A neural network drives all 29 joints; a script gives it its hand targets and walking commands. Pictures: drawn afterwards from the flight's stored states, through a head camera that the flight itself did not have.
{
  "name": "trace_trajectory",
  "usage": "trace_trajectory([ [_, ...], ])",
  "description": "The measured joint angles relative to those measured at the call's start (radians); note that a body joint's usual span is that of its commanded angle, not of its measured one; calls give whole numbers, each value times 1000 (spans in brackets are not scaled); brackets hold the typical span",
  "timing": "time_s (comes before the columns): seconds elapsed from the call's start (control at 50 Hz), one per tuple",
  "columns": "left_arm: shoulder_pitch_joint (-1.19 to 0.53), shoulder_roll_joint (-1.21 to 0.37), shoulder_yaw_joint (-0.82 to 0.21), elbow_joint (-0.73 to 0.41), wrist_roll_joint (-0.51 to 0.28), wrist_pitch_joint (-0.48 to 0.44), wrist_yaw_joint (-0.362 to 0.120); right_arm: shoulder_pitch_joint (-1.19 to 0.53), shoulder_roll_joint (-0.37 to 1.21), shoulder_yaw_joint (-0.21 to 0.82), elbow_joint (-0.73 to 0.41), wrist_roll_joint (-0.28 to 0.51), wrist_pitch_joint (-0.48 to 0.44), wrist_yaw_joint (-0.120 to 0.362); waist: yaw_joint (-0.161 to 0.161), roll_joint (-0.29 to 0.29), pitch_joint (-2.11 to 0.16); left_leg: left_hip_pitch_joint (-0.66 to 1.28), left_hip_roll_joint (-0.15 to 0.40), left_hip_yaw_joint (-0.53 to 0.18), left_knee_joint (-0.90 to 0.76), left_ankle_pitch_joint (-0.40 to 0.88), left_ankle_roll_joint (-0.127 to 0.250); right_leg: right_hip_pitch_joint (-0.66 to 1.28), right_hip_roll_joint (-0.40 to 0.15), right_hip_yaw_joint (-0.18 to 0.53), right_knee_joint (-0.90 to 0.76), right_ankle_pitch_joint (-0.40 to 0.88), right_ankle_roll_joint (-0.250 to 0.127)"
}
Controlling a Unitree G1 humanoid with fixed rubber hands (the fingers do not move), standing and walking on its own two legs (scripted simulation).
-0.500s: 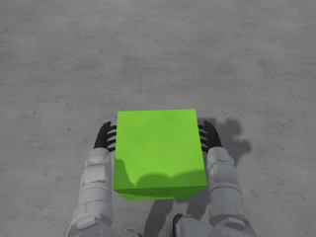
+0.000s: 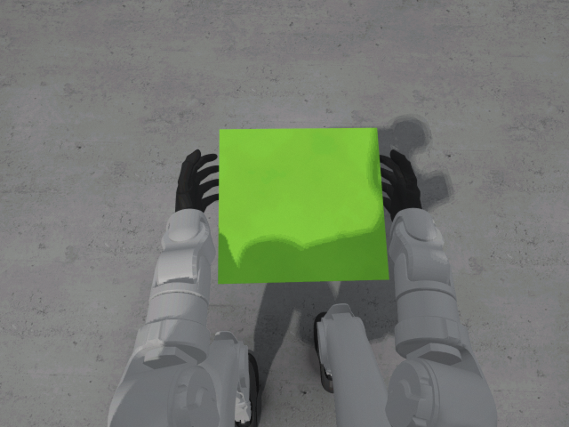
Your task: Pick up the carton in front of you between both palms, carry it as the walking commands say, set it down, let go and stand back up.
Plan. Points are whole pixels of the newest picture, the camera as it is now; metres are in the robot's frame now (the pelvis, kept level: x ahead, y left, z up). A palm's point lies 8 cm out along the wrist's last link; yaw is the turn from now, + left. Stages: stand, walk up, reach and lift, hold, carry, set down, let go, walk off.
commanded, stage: set down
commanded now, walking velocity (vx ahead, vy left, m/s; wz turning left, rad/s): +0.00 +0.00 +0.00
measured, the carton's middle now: (294, 219) +0.42 -0.06 -0.15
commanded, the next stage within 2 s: none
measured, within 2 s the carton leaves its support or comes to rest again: rests again in 2.00 s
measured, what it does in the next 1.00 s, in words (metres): lowers itself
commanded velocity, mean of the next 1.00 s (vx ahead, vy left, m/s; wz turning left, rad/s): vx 0.00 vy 0.00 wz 0.00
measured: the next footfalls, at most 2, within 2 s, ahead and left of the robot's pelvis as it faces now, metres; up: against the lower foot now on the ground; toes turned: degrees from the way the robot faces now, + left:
none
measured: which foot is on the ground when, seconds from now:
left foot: down 0.00-1.00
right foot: down 0.00-1.00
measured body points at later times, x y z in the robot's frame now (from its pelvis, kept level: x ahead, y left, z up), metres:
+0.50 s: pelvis -0.02 -0.01 -0.13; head +0.26 -0.06 +0.22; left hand +0.48 +0.05 -0.23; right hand +0.43 -0.24 -0.24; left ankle +0.04 +0.11 -0.58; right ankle +0.12 -0.13 -0.58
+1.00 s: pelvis -0.04 +0.00 -0.22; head +0.31 -0.04 +0.06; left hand +0.51 +0.04 -0.38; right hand +0.45 -0.26 -0.37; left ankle +0.04 +0.11 -0.58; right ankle +0.12 -0.13 -0.58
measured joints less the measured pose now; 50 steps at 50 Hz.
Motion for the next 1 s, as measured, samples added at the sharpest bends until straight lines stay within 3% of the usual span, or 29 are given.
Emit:
trace_trajectory([
  [0.3,-143,92,-23,76,-56,6,4,-128,-19,1,31,23,19,-48,-2,1,-31,-341,-26,-18,280,-59,-32,-359,16,5,276,-50,-16],
  [0.6,-334,159,-54,195,-84,-14,28,-255,-96,16,84,84,10,-81,-16,5,66,-559,-39,0,508,-120,-31,-591,30,26,485,-61,-4],
  [0.82,-466,229,-138,282,-146,-33,71,-380,-161,19,180,130,-27,-91,-43,3,189,-688,-62,0,653,-127,-31,-711,14,25,612,-61,3],
  [1.0,-550,269,-221,331,-187,-38,122,-500,-260,83,291,225,-35,-88,-78,-16,277,-755,-57,12,755,-141,-20,-777,27,35,696,-56,21],
])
